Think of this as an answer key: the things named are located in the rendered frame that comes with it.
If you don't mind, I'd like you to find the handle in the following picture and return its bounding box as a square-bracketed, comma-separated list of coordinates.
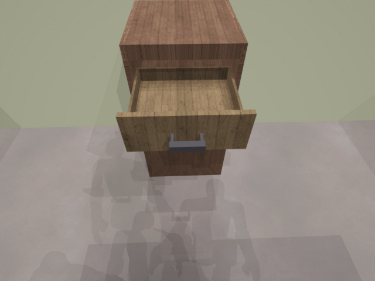
[169, 133, 206, 152]

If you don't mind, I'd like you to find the drawer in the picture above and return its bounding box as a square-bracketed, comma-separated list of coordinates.
[116, 66, 257, 152]

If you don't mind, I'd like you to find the cabinet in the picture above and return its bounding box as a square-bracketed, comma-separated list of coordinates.
[119, 0, 248, 177]

